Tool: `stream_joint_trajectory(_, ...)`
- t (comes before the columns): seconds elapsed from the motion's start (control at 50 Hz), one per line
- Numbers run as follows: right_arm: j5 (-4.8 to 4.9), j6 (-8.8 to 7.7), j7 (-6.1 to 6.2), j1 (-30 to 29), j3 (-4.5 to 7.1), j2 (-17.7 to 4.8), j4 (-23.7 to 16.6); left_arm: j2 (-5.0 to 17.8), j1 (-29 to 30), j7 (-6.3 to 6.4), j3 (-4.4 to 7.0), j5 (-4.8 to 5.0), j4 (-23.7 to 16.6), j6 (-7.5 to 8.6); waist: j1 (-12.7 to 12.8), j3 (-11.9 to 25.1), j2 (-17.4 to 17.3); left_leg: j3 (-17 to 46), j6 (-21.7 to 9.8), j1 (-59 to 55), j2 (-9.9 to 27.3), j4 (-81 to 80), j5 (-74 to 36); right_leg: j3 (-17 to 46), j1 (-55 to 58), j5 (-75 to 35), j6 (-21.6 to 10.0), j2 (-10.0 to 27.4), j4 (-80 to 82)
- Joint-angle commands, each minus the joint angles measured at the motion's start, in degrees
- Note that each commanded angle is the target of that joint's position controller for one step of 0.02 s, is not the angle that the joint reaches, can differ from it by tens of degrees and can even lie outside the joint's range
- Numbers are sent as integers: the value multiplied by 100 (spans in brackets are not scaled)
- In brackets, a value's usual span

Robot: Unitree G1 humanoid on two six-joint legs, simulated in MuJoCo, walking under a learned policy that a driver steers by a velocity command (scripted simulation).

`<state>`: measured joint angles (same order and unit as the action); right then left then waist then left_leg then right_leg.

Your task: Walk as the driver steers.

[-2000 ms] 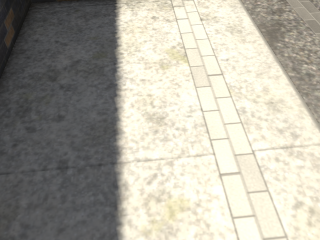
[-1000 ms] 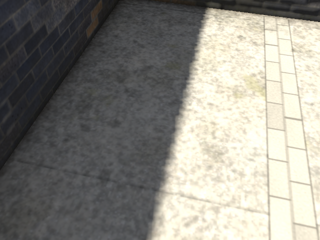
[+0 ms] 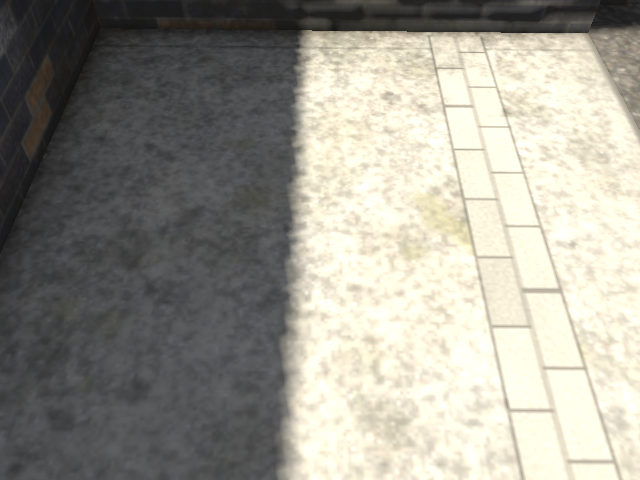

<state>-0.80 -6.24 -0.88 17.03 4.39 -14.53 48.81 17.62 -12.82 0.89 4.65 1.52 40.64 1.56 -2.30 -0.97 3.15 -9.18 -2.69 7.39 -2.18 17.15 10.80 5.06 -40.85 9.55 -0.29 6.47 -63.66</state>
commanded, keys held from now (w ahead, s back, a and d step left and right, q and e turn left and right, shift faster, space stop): w+e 0.32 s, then w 0.06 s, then w+q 0.62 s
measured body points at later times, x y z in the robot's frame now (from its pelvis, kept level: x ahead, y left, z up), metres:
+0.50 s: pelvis +0.28 -0.09 +0.00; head +0.31 -0.11 +0.45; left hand +0.44 +0.15 -0.10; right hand +0.36 -0.39 -0.11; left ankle +0.37 +0.08 -0.66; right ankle +0.27 -0.15 -0.74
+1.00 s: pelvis +0.59 -0.08 -0.01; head +0.62 -0.08 +0.44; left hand +0.74 +0.18 -0.11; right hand +0.69 -0.37 -0.11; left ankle +0.63 -0.02 -0.74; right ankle +0.53 -0.23 -0.65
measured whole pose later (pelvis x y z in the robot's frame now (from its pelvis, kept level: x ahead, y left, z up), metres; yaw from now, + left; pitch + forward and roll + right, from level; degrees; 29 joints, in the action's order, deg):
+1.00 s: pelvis +0.59 -0.08 -0.01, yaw +0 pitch +2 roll +1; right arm 0.7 -3.4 -1.6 14.8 3.7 -16.8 41.0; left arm 16.4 -11.6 -0.1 2.0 -0.4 39.2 6.1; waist -1.2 -2.3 1.0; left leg 1.3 -6.2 18.2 -7.2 25.3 8.8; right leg 3.6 -28.7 20.6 0.4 2.3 -67.6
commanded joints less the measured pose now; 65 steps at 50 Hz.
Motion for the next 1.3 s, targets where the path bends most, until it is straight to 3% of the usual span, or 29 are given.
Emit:
stream_joint_trajectory(0.02, -4, -103, 65, -589, 136, -746, -402, 123, -124, -66, 1, -18, -306, 43, 256, -145, -556, 573, -794, 202, 1558, -1007, -1286, 151, -19, -932, 31, 180, 717)
stream_joint_trajectory(0.12, 86, 58, 121, -101, 200, -1061, -231, -23, 963, -289, -115, -22, -709, 88, -220, -440, -422, 123, -692, -577, 1752, -886, -1366, -434, -105, -1216, -117, 80, 2142)
stream_joint_trajectory(0.18, 181, 205, 127, 17, 247, -1212, -166, 74, 1204, -394, -94, -15, -956, 77, -217, -478, -522, -47, -567, -1181, 1922, -496, -2061, -704, -95, -551, -322, -67, 2529)
stream_joint_trajectory(0.22, 234, 277, 156, -92, 295, -1396, -206, 285, 892, -412, 15, -34, -993, 42, 71, -123, -776, -241, -437, -1355, 1905, 290, -4050, -1058, 652, 81, -549, -469, 2601)
stream_joint_trajectory(0.26, 274, 352, 192, -236, 270, -1380, -263, 792, -677, -337, 319, -12, -628, 8, 968, 731, -711, -507, -171, -778, 1586, 2440, -4839, -1236, 2855, -109, -926, -1042, 3102)
stream_joint_trajectory(0.28, 93, 301, 196, -90, 128, -998, -395, 1343, -1475, -206, 505, -1, -460, -57, 1180, 1267, 146, -510, 114, 823, 1279, 4341, -2490, 209, 4655, -338, -1287, -172, 3158)
stream_joint_trajectory(0.3, -32, 114, 107, 312, -97, -303, -724, 1783, -1115, -222, 497, 7, -595, 29, 423, 1834, 1326, 446, 397, 3170, 39, 6091, 2319, 3608, 6140, 908, -2331, 1056, 4037)
stream_joint_trajectory(0.32, 201, -90, 29, -402, 6, -898, -792, 1225, -1267, -273, 347, -31, -724, 115, 931, 2164, 541, 1463, 287, 3772, 179, 6499, 2170, 4136, 6293, 1224, -2272, 1235, 4674)
stream_joint_trajectory(0.34, 368, -168, -8, -729, 39, -1027, -894, 925, -1069, -285, 250, -84, -635, 179, 875, 1371, 313, 1381, 167, 4101, 431, 6287, 1584, 3236, 5722, 681, -1991, 1136, 4703)
stream_joint_trajectory(0.36, 283, -195, 31, -722, -1, -924, -835, 740, -703, -277, 187, -63, -661, 205, 607, 936, -205, 1347, 124, 3825, 721, 5796, 1079, 2463, 4855, -32, -1784, 898, 4641)
stream_joint_trajectory(0.38, 160, -168, 65, -684, 23, -927, -757, 558, -334, -261, 126, -100, -714, 212, 389, 670, -268, 1318, 157, 3429, 918, 5350, 795, 1887, 4119, -724, -1642, 692, 4672)
stream_joint_trajectory(0.4, 159, -82, 48, -485, 42, -931, -675, 389, -134, -237, 55, -171, -776, 231, 212, 636, -156, 1347, 179, 3060, 1064, 5182, 600, 1537, 3714, -1129, -1574, 567, 4799)
stream_joint_trajectory(0.5, 127, 212, 62, -631, -31, -650, -606, 549, -296, -160, 63, -179, -469, 380, 200, 239, -89, 1180, 431, 3209, 1125, 4239, -409, 442, 3200, -2033, -1453, 399, 5304)
stream_joint_trajectory(0.62, 215, 144, -72, -1457, -115, -496, -805, 632, -463, -90, 57, -211, -150, 416, 599, -163, -11, 1047, 307, 3101, 802, 2256, -2123, -434, 3510, -1443, -1001, 304, 5604)
stream_joint_trajectory(0.72, 214, 106, -269, -1853, -138, -472, -1110, 671, -658, -51, 105, -150, 136, 292, 732, -383, -65, 967, 24, 3600, 576, 1614, -1467, -665, 4683, -2189, -945, 726, 5198)
stream_joint_trajectory(0.78, 175, 126, -336, -1443, -42, -670, -1170, 888, -446, 61, 166, -125, 88, 160, 407, 71, 232, 490, -275, 2834, 135, 1619, -503, -905, 5000, -4851, -736, 739, 4216)
stream_joint_trajectory(0.82, 175, 166, -260, -71, 200, -1123, -920, 939, -270, 143, 151, -117, 30, 76, -374, 854, 158, 400, -615, 836, -240, 1314, -647, -1211, 4392, -5567, -447, 451, 2242)
stream_joint_trajectory(0.84, 168, 219, -146, 796, 332, -1604, -818, 699, -393, 165, 37, -238, -98, 140, -650, 1522, -624, 1929, -1033, -985, 771, 1344, -1027, -1284, 2951, -3420, -218, 119, 371)
stream_joint_trajectory(0.86, 238, 187, -138, 668, 357, -1782, -919, 41, -998, 27, -172, -284, -265, 308, -52, 2220, -2043, 5272, -2303, -2952, 2119, 687, -95, -624, 437, 2080, 232, -1278, -1787)
stream_joint_trajectory(0.88, 239, 205, -131, 763, 246, -1351, -930, 555, -553, -100, -102, -119, -279, 530, -486, 2408, -1239, 5461, -2078, -3181, 2005, 202, 705, 373, -243, 2076, 56, -949, -2085)
stream_joint_trajectory(0.9, 200, 211, -93, 584, 194, -1132, -977, 667, -4, -159, -91, 78, -489, 634, -515, 1620, -923, 4615, -1796, -2572, 1841, 118, 727, 293, -524, 1675, -40, -669, -1853)
stream_joint_trajectory(0.92, 186, 207, -89, 213, 167, -1082, -1043, 585, 245, -140, -123, 3, -580, 690, -248, 918, -226, 4043, -1625, -1551, 1629, 10, 153, 172, -434, 1314, -70, -421, -1242)
stream_joint_trajectory(0.94, 181, 199, -73, -96, 117, -914, -1116, 643, 359, -91, -72, -172, -595, 675, -55, 640, -93, 3641, -1536, -857, 1438, -72, -473, 123, -123, 1121, -26, -243, -698)
stream_joint_trajectory(0.96, 123, 208, -48, -249, 83, -878, -1211, 634, 252, -89, -52, -215, -615, 618, 134, 471, -275, 3433, -1553, -318, 1290, -210, -922, 107, 224, 1034, 31, -175, -523)
stream_joint_trajectory(1.02, 145, 212, 27, -335, 110, -965, -1223, 465, 31, -52, -93, -261, -601, 452, 333, 282, -474, 2916, -1579, 470, 1082, -391, -1705, -92, 468, 902, 296, -96, 295)
stream_joint_trajectory(1.12, 229, 319, 157, -52, 176, -1163, -1096, 161, 1005, -61, -234, -240, -793, 451, -58, 207, -697, 2288, -1104, 1077, 516, -210, -1306, -315, 1146, -1064, 516, -483, 2476)
stream_joint_trajectory(1.22, 216, 378, 156, 421, 113, -1026, -878, 375, 1361, -205, -148, -146, -855, 572, -266, 251, -878, 2876, -919, 168, 963, 333, -695, -189, 1289, -1185, 251, -563, 3396)
stream_joint_trajectory(1.28, 166, 391, 128, 262, 98, -974, -904, 583, 649, -188, 1, -175, -695, 630, 193, 393, -1022, 2955, -687, -22, 881, 1076, -1598, -372, 2249, -722, -167, -655, 3799)
stream_joint_trajectory(1.3, 126, 365, 108, 201, 9, -748, -985, 809, -84, -155, 87, -251, -608, 660, 550, 1000, -809, 2654, -495, 314, 610, 2166, -1645, 106, 3412, -824, -506, -118, 3635)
